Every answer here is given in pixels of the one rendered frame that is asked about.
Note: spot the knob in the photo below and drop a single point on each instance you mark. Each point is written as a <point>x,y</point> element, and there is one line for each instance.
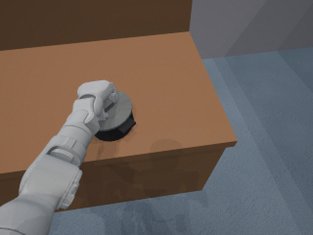
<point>107,105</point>

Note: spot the pot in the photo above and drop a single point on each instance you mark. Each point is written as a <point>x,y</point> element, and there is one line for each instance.
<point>118,133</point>

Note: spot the robot left hand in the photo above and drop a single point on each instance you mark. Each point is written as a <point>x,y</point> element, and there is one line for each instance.
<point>103,88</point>

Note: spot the left robot forearm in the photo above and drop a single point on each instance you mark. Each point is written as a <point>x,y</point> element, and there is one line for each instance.
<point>72,141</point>

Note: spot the left robot upper arm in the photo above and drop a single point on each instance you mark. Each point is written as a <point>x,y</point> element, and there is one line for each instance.
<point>52,185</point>

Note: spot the lid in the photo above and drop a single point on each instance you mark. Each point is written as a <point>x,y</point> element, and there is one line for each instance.
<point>117,114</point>

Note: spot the table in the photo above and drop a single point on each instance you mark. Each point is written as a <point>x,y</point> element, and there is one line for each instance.
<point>48,48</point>

